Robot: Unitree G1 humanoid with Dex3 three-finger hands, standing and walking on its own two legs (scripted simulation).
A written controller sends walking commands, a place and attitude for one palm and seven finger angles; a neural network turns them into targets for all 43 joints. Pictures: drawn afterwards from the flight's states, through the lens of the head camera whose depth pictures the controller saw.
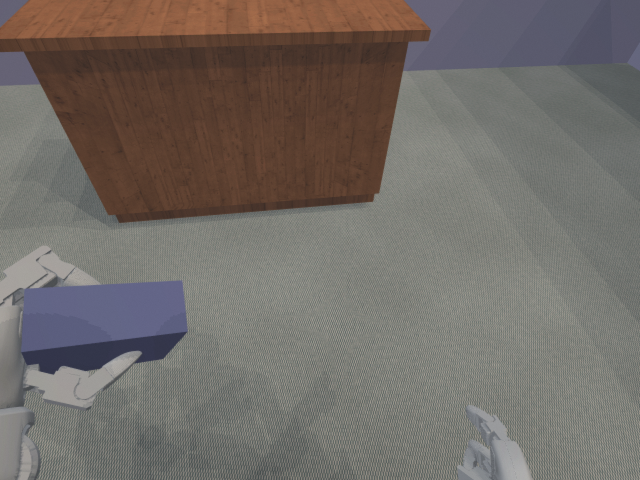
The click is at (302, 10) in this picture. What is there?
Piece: table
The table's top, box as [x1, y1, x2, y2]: [0, 0, 430, 51]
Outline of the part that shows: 0,51 428,40 430,29 403,0 29,0 0,27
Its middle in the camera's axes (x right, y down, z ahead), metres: -0.33 -0.83 +1.35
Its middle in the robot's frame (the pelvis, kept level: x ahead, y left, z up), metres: +1.56 +0.42 +0.02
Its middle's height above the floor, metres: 0.79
